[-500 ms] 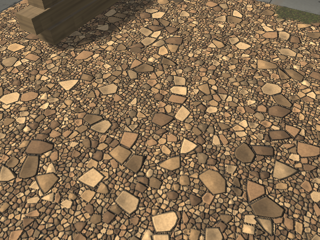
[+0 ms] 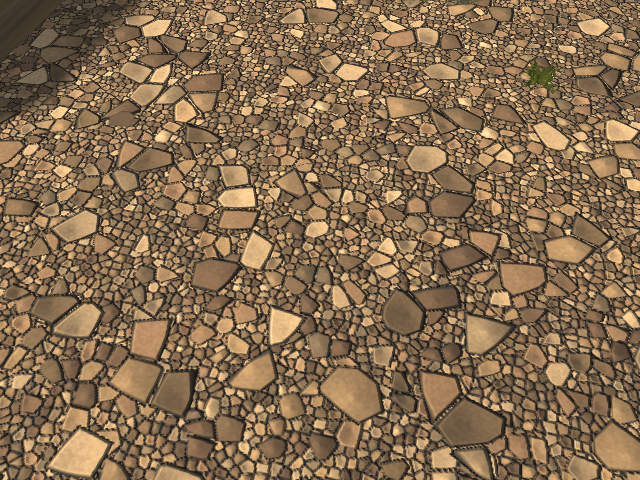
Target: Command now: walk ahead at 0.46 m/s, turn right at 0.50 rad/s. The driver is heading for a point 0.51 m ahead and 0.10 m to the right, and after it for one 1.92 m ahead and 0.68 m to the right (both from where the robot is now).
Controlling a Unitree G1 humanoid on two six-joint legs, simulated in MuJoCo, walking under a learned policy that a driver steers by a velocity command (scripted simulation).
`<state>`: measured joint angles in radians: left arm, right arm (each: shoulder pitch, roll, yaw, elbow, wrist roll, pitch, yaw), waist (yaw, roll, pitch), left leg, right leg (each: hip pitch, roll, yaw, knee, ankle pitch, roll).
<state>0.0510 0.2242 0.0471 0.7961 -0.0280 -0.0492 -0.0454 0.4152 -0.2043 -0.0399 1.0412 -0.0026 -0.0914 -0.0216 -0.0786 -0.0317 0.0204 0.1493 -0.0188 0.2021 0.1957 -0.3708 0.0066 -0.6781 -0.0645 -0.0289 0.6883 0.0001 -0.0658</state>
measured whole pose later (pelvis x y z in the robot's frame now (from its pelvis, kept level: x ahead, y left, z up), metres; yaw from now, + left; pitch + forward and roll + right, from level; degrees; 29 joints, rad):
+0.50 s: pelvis +0.28 -0.05 +0.01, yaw -17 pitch +3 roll +0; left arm 0.35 0.27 0.07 0.79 -0.02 -0.06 0.00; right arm 0.01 -0.27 -0.05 0.75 0.00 -0.11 0.00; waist 0.09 0.04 0.01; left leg -0.63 0.06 -0.11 0.55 0.08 -0.04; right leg -0.12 0.13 0.15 0.37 -0.28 -0.10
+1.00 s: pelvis +0.55 -0.10 +0.01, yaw -22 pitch +3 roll +2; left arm 0.07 0.26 0.04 0.68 -0.01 -0.08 -0.02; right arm 0.40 -0.27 -0.05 0.88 0.02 -0.08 0.01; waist -0.11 -0.04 0.01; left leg -0.02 -0.05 0.01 0.24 -0.26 0.03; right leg -0.63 -0.08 0.04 0.61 0.00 -0.01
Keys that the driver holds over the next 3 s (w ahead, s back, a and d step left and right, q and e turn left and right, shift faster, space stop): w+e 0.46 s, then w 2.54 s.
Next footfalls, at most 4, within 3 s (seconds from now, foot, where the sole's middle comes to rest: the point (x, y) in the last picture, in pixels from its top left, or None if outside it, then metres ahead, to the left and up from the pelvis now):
0.10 right None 0.24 -0.11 -0.77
0.60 left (300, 445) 0.55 0.02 -0.77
1.10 right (442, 362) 0.72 -0.32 -0.77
1.66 left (376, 241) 1.08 -0.21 -0.77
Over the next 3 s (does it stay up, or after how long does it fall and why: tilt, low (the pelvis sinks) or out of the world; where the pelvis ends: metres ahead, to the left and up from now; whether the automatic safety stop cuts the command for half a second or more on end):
stays up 1.56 -0.49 0.02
